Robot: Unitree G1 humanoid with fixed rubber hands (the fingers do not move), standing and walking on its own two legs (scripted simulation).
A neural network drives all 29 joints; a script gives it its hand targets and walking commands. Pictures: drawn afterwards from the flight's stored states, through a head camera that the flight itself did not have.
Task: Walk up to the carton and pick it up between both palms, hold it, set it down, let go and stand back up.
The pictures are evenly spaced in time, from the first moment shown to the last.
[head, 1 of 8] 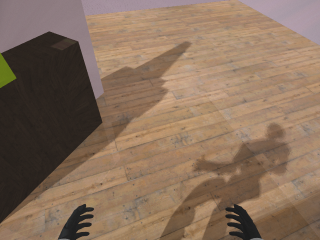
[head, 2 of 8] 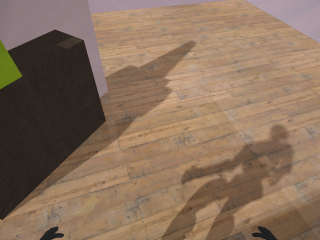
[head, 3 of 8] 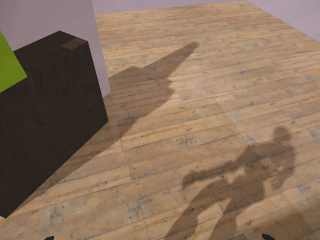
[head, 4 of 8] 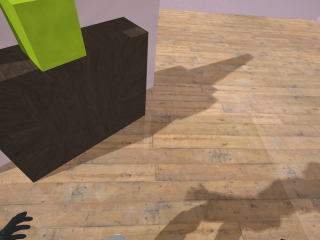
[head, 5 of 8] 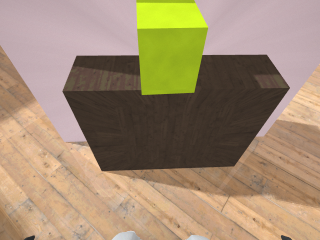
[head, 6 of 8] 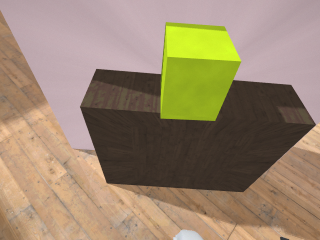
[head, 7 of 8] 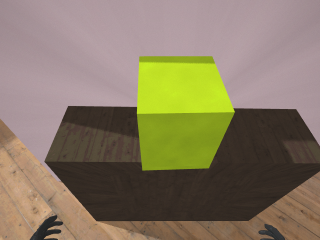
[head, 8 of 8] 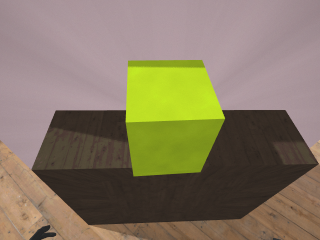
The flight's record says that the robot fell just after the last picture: no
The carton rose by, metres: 0.00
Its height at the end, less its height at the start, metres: +0.00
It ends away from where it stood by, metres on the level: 0.00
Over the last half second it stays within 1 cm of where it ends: yes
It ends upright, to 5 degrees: yes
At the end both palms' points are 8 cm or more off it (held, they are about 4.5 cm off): yes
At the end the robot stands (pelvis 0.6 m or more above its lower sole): yes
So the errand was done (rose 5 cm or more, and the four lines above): no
